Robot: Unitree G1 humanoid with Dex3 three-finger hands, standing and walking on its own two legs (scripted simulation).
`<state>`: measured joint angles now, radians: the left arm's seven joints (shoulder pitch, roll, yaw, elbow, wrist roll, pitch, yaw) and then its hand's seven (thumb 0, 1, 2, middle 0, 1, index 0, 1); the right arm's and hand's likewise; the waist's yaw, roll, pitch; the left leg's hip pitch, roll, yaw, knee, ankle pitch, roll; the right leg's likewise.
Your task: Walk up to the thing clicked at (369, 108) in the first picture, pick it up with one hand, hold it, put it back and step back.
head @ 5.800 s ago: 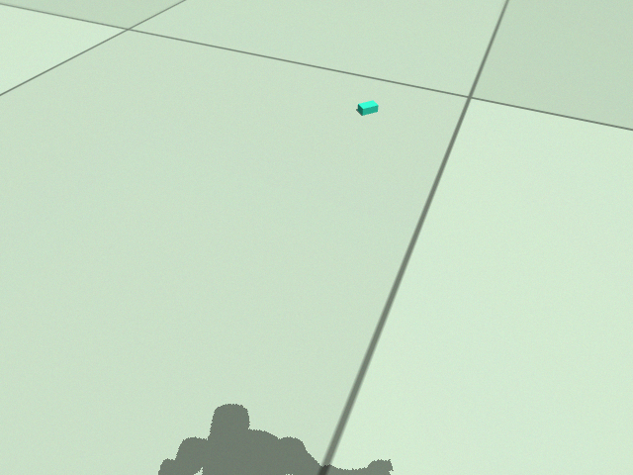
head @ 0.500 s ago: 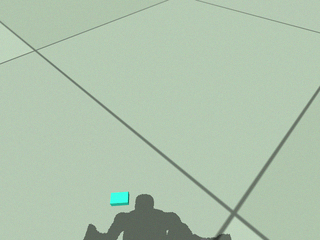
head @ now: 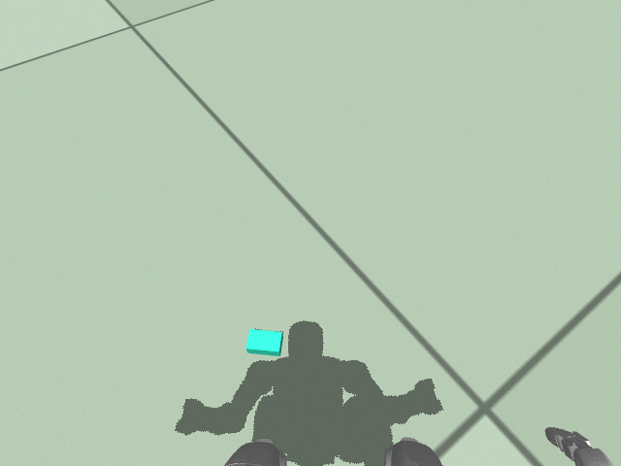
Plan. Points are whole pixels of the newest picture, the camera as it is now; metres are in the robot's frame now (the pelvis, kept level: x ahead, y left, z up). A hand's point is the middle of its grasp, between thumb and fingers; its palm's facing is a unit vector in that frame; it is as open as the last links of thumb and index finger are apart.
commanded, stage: walk up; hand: left
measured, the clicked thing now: (265, 342) +0.51 +0.20 -0.71
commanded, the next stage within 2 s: stand in 1.50 s
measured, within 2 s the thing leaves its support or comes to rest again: neither
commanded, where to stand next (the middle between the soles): +0.12 +0.02 m, yaw -3 degrees
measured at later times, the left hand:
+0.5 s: hand out of the picture +0.08 +0.27 -0.13, palm faces -0.05 -0.93 -0.37, open 7.4 cm
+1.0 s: hand out of the picture +0.13 +0.26 -0.10, palm faces -0.07 -0.94 -0.34, open 7.4 cm
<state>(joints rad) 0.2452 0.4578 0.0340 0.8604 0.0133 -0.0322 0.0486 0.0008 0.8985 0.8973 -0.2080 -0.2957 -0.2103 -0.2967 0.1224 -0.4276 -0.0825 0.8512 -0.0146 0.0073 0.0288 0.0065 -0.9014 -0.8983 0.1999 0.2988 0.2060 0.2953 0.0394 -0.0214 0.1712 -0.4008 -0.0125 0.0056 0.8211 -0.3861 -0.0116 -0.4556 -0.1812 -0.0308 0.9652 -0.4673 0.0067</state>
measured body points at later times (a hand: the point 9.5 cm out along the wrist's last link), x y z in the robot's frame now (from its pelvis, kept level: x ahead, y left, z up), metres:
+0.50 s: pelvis +0.01 +0.01 +0.03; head +0.04 +0.01 +0.48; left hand +0.08 +0.32 -0.10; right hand +0.08 -0.30 -0.10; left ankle +0.04 +0.14 -0.70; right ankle +0.04 -0.13 -0.70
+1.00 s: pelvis +0.02 +0.01 +0.05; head +0.02 +0.01 +0.50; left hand +0.13 +0.31 -0.08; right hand +0.10 -0.30 -0.08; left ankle +0.04 +0.14 -0.70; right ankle +0.04 -0.13 -0.70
